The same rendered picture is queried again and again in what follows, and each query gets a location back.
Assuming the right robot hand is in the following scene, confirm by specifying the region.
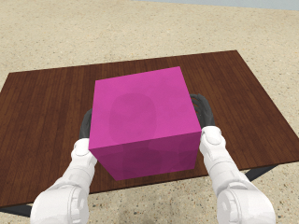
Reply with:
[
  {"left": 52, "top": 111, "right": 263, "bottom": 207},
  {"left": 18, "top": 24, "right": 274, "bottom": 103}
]
[{"left": 190, "top": 93, "right": 216, "bottom": 130}]

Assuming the left robot forearm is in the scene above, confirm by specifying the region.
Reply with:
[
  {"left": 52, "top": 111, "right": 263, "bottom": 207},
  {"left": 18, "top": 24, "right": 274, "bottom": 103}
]
[{"left": 30, "top": 138, "right": 97, "bottom": 224}]

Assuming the left robot hand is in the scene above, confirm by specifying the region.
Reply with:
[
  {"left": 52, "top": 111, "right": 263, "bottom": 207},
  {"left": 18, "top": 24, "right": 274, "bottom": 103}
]
[{"left": 78, "top": 108, "right": 93, "bottom": 140}]

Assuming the robot right upper arm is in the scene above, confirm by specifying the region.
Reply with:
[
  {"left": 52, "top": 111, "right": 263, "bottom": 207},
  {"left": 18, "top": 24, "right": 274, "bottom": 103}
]
[{"left": 217, "top": 189, "right": 276, "bottom": 224}]

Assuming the right robot forearm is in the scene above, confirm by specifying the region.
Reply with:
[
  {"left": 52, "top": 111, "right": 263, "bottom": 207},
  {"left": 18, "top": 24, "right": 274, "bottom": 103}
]
[{"left": 199, "top": 126, "right": 276, "bottom": 224}]

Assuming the table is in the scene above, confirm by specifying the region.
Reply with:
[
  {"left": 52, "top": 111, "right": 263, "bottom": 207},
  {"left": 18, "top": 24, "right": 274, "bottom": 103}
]
[{"left": 0, "top": 49, "right": 299, "bottom": 217}]

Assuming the robot left upper arm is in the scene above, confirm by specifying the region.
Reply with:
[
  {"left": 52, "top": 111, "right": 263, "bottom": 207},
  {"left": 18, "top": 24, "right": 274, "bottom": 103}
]
[{"left": 31, "top": 186, "right": 90, "bottom": 224}]

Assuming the carton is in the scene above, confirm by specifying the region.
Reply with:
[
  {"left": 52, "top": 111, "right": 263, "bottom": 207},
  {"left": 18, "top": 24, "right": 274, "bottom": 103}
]
[{"left": 88, "top": 66, "right": 202, "bottom": 181}]

